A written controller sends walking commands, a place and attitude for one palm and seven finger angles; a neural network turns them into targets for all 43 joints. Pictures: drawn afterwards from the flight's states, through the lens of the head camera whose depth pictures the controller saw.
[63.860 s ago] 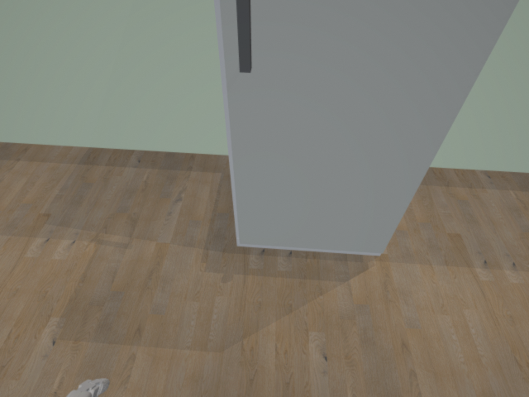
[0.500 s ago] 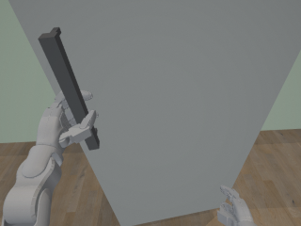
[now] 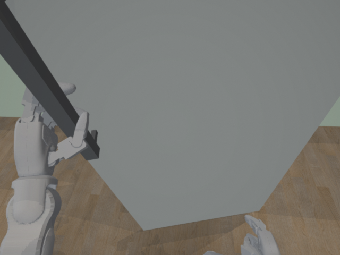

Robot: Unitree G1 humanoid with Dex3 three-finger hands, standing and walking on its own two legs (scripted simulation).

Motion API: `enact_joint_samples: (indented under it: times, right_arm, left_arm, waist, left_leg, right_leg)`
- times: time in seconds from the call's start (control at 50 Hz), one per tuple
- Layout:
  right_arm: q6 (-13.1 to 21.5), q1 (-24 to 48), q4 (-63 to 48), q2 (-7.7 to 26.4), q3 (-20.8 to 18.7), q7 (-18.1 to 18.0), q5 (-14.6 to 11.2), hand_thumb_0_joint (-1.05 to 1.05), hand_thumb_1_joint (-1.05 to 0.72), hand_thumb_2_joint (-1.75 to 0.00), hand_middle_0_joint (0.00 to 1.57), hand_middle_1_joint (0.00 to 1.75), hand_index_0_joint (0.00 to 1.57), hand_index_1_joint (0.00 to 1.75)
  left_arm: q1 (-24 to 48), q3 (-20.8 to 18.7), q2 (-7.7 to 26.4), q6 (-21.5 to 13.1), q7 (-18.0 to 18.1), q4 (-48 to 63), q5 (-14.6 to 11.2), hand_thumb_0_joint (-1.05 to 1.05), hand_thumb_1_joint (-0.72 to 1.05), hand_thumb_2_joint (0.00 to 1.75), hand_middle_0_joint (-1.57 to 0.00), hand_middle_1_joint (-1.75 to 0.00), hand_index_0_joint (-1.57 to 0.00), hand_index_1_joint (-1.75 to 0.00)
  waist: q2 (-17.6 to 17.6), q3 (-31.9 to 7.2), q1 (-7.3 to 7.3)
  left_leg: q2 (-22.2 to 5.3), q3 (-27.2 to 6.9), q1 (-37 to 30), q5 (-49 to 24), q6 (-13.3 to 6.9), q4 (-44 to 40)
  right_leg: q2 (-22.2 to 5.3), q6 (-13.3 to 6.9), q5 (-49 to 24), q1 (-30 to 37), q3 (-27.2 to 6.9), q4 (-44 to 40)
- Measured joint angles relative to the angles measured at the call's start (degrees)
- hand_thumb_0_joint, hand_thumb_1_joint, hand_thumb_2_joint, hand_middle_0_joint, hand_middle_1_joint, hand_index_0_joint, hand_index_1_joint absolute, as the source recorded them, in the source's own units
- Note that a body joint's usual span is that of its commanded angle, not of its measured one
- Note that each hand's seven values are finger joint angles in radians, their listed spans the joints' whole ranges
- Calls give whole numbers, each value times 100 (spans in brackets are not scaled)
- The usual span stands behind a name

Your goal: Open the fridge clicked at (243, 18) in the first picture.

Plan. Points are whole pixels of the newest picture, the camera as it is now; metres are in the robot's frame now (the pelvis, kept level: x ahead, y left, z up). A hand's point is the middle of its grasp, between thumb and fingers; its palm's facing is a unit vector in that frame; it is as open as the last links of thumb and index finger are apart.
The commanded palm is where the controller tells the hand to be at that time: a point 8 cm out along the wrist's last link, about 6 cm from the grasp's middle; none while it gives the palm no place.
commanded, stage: walk backward, drawing the door open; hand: left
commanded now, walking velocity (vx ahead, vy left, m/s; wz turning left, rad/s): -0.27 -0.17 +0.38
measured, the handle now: (59, 93) +0.31 +0.17 +0.28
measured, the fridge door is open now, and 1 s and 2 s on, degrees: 15 49 81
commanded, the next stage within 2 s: stop walking and hold the door back in 1.56 s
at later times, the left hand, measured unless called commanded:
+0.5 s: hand (92, 237) +0.12 +0.08 +0.22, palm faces +0.37 -0.90 -0.23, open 7.6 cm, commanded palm +0.07 +0.11 +0.23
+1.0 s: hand out of the picture +0.00 -0.04 +0.22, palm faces +0.67 -0.71 -0.22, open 7.8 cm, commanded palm -0.06 -0.02 +0.22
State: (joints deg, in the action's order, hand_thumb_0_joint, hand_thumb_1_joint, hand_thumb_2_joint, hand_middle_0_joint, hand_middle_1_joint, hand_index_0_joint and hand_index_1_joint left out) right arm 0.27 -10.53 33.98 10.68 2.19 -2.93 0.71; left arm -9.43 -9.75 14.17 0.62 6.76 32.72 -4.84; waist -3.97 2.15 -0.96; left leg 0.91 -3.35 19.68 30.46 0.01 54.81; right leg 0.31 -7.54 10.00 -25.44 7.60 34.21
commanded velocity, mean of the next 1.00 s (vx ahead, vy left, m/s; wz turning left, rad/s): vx -0.19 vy -0.33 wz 0.73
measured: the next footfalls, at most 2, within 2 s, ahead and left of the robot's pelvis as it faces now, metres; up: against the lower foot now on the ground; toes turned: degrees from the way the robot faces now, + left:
left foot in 0.28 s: -0.08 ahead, +0.11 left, +0.00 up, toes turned +13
right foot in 0.52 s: -0.01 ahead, -0.22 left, +0.00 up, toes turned +16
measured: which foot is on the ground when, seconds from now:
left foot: up 0.00-0.26, down 0.28-0.54, up 0.56-0.82, down 0.84-1.00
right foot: down 0.00-0.28, up 0.30-0.50, down 0.52-0.82, up 0.84-1.00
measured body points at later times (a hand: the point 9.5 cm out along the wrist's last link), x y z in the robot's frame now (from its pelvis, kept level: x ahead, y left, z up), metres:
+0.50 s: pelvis -0.09 -0.11 +0.01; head -0.07 -0.13 +0.46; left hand +0.09 +0.12 +0.24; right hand +0.13 -0.26 -0.09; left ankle -0.12 +0.10 -0.72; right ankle -0.05 -0.22 -0.71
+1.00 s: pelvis -0.13 -0.31 +0.01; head -0.10 -0.29 +0.46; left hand -0.04 -0.01 +0.23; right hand +0.14 -0.37 -0.08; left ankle -0.21 -0.15 -0.72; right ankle -0.01 -0.37 -0.67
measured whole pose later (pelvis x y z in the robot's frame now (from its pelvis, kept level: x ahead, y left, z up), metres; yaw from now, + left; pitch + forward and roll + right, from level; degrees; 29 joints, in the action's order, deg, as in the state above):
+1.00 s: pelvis -0.13 -0.31 +0.01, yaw +38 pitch -2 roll -1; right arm 4.3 -8.2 33.4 8.9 -0.2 -2.4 1.0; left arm -6.3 -4.9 14.1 -1.1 3.5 34.1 -2.0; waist -2.2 6.5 -0.8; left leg -6.4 -1.5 16.0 12.9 4.3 30.8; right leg -0.1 2.8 22.3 -28.8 0.6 53.3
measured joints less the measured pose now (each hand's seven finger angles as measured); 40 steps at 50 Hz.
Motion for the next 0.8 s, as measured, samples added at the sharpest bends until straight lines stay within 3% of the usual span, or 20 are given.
enact_joint_samples:
  times: [0.04, 0.08, 0.16, 0.22, 0.26, 0.28, 0.3, 0.36, 0.4, 0.44, 0.5, 0.52, 0.56, 0.6, 0.66, 0.72, 0.8]
  right_arm:
    - [53, 64, 37, 67, -71, -15, 5, 1, -91, -90, 21, 30, 20, 30]
    - [74, 105, 34, 105, -110, -33, 6, 1, -91, -90, 20, 30, 20, 30]
    - [68, 134, -62, 139, -133, -66, 12, 1, -91, -90, 20, 30, 20, 30]
    - [80, 122, -165, 148, -151, -67, -2, 1, -91, -90, 20, 30, 19, 30]
    - [117, 98, -256, 170, -156, -51, -20, 1, -91, -90, 20, 30, 19, 30]
    - [142, 72, -342, 205, -156, -44, -32, 1, -91, -90, 20, 30, 19, 30]
    - [172, 60, -424, 206, -178, -44, -26, 1, -91, -90, 20, 30, 19, 30]
    - [149, -72, -394, 39, -226, -11, 3, 1, -91, -90, 20, 30, 19, 30]
    - [143, -199, -244, -68, -220, 45, -19, 1, -91, -90, 20, 30, 19, 30]
    - [202, -215, -84, -127, -166, 87, -30, 1, -91, -90, 20, 30, 19, 30]
    - [363, -111, 34, -223, -115, 146, -36, 1, -91, -90, 20, 30, 20, 30]
    - [405, -50, 56, -246, -114, 160, -36, 1, -90, -90, 21, 30, 20, 30]
    - [415, 201, 172, -156, -182, 173, -72, 1, -90, -90, 21, 30, 20, 30]
    - [421, 330, 261, -101, -283, 117, -107, 1, -91, -90, 21, 30, 20, 30]
    - [435, 376, 213, -7, -356, -6, -31, 1, -91, -90, 21, 30, 20, 30]
    - [416, 351, 51, 56, -380, -91, 21, 1, -91, -90, 20, 30, 20, 30]
    - [414, 303, -188, 128, -368, -145, 46, 1, -91, -90, 20, 30, 19, 30]
  left_arm:
    - [16, 59, -30, -60, 13, 58, 52, -16, 56, 80, -46, -140, -15, -129]
    - [-2, 126, -25, -129, 31, 105, 95, -16, 56, 80, -46, -140, -16, -130]
    - [-64, 317, 5, -152, 60, 246, 198, -15, 55, 78, -46, -140, -18, -132]
    - [-67, 524, 7, 25, 125, 378, 412, -16, 55, 74, -45, -140, -18, -129]
    - [-62, 630, 23, 142, 124, 438, 510, -17, 55, 71, -45, -140, -18, -126]
    - [-59, 669, 33, 209, 128, 486, 530, -17, 55, 69, -44, -140, -18, -124]
    - [-22, 691, 58, 239, 138, 491, 529, -18, 56, 68, -44, -140, -17, -122]
    - [7, 776, 64, 104, 67, 198, 485, -17, 56, 67, -43, -139, -16, -120]
    - [-31, 841, 26, 116, -86, 104, 431, -16, 56, 67, -42, -139, -16, -121]
    - [-42, 864, -36, 31, -200, 98, 375, -14, 56, 70, -43, -139, -17, -123]
    - [-2, 718, -76, -30, -203, 270, 344, -14, 55, 73, -45, -140, -18, -125]
    - [45, 620, -69, -43, -190, 315, 322, -14, 55, 75, -45, -140, -17, -126]
    - [150, 493, -175, -118, -171, 289, 294, -14, 55, 77, -47, -140, -16, -127]
    - [225, 493, -112, -137, -184, 261, 227, -14, 55, 78, -47, -140, -16, -128]
    - [142, 538, -81, -219, -224, 313, 214, -14, 55, 78, -47, -140, -16, -129]
    - [39, 632, -75, -232, -248, 460, 240, -13, 55, 78, -47, -140, -17, -131]
    - [65, 789, -30, -20, -225, 720, 383, -14, 55, 73, -47, -140, -18, -127]
  waist:
    - [95, 94, 27]
    - [229, 146, 18]
    - [488, 110, -18]
    - [582, -10, -86]
    - [541, -114, -145]
    - [434, -174, -174]
    - [341, -183, -228]
    - [185, -95, -332]
    - [52, -159, -279]
    - [-11, -151, -113]
    - [83, -70, 130]
    - [124, -42, 182]
    - [-89, 195, 160]
    - [43, 312, 101]
    - [286, 388, 67]
    - [450, 385, -13]
    - [519, 241, -44]
  left_leg:
    - [128, 148, 317, 12, 51, 646]
    - [152, 334, 415, 2, 88, 778]
    - [70, 608, 205, 67, 51, 260]
    - [-42, 791, -136, 87, -12, -492]
    - [-125, 898, -471, -39, -61, -1317]
    - [-194, 851, -694, -118, -153, -1970]
    - [-260, 747, -673, -791, -127, -2266]
    - [-369, 339, -608, -1287, 199, -2162]
    - [-523, 29, -607, -1383, 336, -2345]
    - [-687, -177, -550, -1542, 465, -2521]
    - [-805, -353, -318, -1703, 731, -2553]
    - [-810, -428, -184, -1716, 803, -2475]
    - [-900, -585, 155, -1223, 486, -1924]
    - [-563, -320, 680, -207, 209, -464]
    - [-267, 350, 981, 111, 237, 1017]
    - [-206, 926, 682, 154, 241, 639]
    - [-226, 1233, -77, -218, 138, -1073]
  right_leg:
    - [-90, -21, -144, -17, 63, -136]
    - [-177, -65, -280, -8, 132, -278]
    - [-272, -142, -532, 12, 304, -564]
    - [-288, -164, -739, 20, 505, -810]
    - [-260, -13, -831, -22, 660, -915]
    - [-207, 235, -719, -140, 733, -792]
    - [-164, 561, -275, -363, 704, -371]
    - [61, 906, 582, -813, -139, 2102]
    - [159, 998, 862, -707, -387, 2829]
    - [154, 1050, 1135, -280, -561, 2277]
    - [29, 1109, 1147, 575, -741, 584]
    - [-17, 1094, 877, 848, -733, -12]
    - [151, 761, 601, 855, -443, -135]
    - [-26, 497, 577, 747, -214, -19]
    - [-248, 329, 500, 721, 19, -77]
    - [-361, 226, 380, 700, 320, -197]
    - [-345, 83, 304, 441, 713, -130]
